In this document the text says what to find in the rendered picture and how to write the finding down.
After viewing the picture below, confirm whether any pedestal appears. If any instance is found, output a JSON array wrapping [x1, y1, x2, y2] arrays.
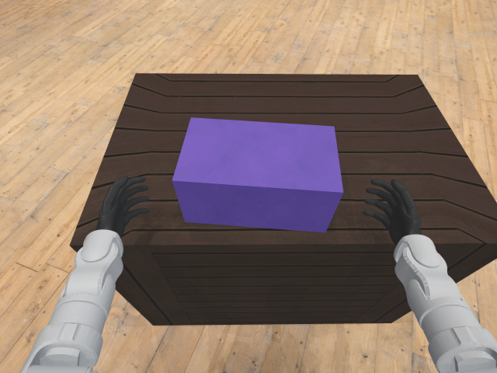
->
[[69, 73, 497, 326]]

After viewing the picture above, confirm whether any robot right forearm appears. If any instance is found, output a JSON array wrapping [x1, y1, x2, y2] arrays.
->
[[394, 235, 497, 373]]

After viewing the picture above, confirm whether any robot left hand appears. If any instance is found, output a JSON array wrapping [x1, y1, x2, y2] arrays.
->
[[96, 175, 149, 238]]

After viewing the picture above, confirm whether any robot left forearm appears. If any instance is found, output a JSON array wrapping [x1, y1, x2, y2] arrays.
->
[[19, 229, 123, 373]]

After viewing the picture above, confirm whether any carton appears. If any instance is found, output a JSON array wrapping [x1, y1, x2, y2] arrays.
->
[[172, 117, 343, 232]]

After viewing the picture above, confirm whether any robot right hand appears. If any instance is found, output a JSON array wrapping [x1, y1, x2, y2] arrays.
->
[[363, 179, 422, 245]]

